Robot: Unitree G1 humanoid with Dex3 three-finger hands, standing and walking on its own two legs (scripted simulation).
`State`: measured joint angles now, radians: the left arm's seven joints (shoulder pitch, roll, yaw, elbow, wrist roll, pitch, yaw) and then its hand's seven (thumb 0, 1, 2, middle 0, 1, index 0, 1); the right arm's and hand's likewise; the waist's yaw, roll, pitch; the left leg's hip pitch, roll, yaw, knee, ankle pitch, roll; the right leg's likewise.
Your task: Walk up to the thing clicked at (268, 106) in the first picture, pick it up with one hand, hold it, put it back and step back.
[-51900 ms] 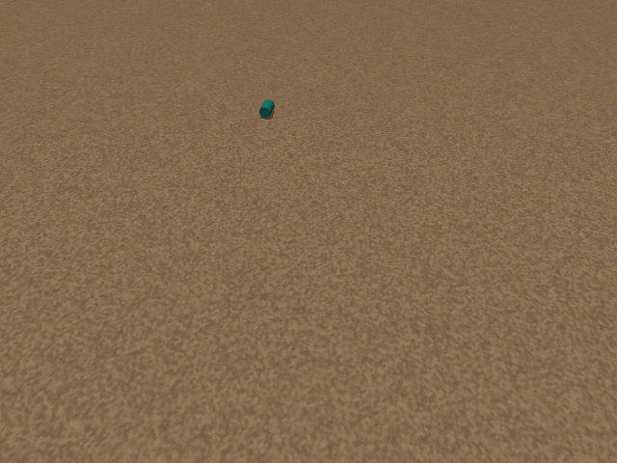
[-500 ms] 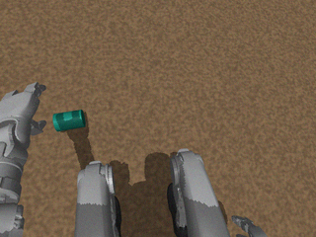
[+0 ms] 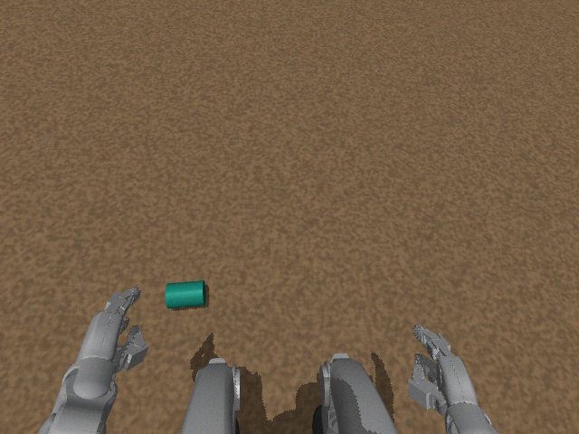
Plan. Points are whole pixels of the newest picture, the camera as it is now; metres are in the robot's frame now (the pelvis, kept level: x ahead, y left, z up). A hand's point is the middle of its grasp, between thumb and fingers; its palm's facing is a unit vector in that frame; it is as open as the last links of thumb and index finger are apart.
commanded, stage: home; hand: left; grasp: from above
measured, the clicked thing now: (186, 294) +0.52 +0.25 -0.56
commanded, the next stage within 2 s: none
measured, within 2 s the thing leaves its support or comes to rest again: neither
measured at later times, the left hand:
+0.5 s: hand (103, 373) +0.21 +0.19 +0.08, palm faces +0.09 -0.98 -0.20, open 7.4 cm
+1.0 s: hand (113, 365) +0.22 +0.18 +0.07, palm faces +0.08 -0.98 -0.20, open 7.4 cm
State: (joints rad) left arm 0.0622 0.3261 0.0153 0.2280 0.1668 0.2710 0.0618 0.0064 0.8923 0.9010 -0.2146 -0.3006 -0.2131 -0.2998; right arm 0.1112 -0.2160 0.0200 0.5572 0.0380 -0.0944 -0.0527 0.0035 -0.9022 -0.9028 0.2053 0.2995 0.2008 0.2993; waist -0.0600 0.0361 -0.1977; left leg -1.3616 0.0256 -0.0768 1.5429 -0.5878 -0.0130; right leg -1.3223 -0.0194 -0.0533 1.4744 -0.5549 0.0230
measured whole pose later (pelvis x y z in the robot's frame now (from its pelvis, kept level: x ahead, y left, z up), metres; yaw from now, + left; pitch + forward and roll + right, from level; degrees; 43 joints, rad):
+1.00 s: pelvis +0.07 -0.01 +0.12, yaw +2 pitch +10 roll -3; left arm 0.50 0.22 0.03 -0.12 -0.05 0.44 0.01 0.01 0.91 0.90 -0.20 -0.30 -0.20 -0.30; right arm 0.29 -0.22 0.03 0.55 0.01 -0.25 -0.18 0.01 -0.90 -0.90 0.21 0.30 0.20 0.30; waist -0.03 0.05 -0.16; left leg -0.68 0.04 -0.06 1.00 -0.49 -0.02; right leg -0.64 -0.01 -0.06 0.93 -0.46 0.02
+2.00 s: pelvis +0.06 +0.00 +0.12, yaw +2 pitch +10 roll -3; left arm 0.50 0.23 0.02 -0.13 -0.06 0.45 0.02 0.01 0.91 0.90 -0.20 -0.30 -0.20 -0.30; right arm 0.29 -0.22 0.03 0.55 0.01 -0.25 -0.18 0.01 -0.90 -0.90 0.21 0.30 0.20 0.30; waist -0.03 0.05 -0.17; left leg -0.69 0.04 -0.06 1.02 -0.49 -0.02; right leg -0.65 -0.01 -0.06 0.94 -0.46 0.02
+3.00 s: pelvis +0.06 +0.01 +0.16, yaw +2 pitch -1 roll -1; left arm 0.24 0.28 0.04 0.90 0.04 0.03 0.03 0.01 0.91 0.90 -0.20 -0.30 -0.20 -0.30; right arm 0.19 -0.29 -0.05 0.96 -0.05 -0.01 -0.02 0.00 -0.90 -0.90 0.21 0.30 0.20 0.30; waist 0.03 0.01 0.04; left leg -0.29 0.00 -0.02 0.66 -0.34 0.01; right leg -0.27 -0.05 -0.03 0.63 -0.33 0.04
